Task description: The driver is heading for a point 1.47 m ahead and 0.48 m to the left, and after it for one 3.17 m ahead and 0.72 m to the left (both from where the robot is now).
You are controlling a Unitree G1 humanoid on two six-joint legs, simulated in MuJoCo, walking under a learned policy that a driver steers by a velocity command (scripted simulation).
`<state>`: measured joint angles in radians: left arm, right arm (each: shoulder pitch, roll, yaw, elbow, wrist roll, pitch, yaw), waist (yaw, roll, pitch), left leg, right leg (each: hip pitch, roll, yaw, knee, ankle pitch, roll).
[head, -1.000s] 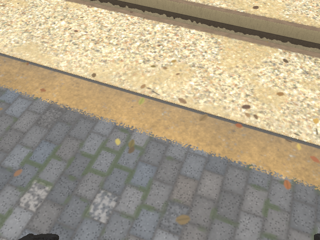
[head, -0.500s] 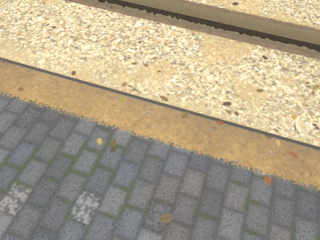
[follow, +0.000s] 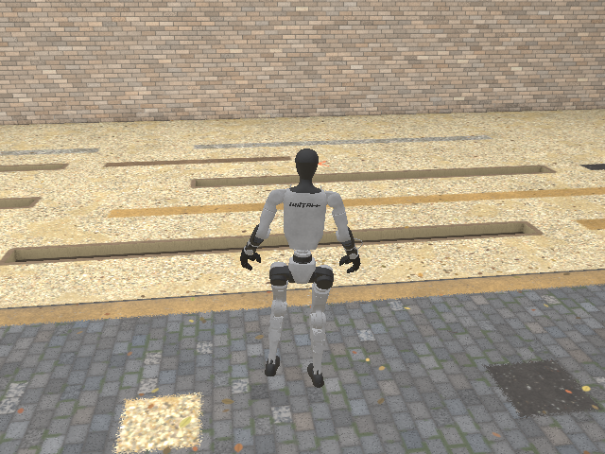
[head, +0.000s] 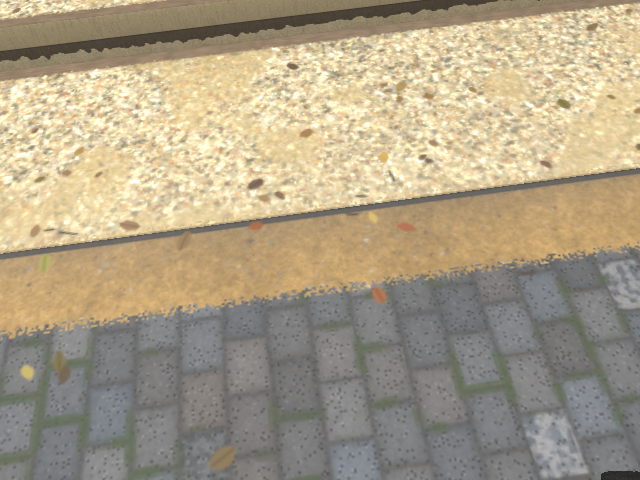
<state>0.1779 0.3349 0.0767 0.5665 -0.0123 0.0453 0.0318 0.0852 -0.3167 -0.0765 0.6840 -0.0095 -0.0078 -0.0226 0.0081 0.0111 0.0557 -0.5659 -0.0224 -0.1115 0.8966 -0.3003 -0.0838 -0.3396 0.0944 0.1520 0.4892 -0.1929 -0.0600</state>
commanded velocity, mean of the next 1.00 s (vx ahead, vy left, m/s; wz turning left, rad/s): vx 0.47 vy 0.00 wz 0.51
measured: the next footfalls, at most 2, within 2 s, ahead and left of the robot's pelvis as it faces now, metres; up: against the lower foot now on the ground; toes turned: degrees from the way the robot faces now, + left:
left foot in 0.16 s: +0.10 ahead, +0.15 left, +0.00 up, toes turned -5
left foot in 0.80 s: +0.38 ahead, +0.33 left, +0.00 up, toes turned +33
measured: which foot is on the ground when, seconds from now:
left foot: up 0.00-0.14, down 0.16-0.36, up 0.38-0.78, down 0.80-1.00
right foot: down 0.00-0.78, up 0.80-1.00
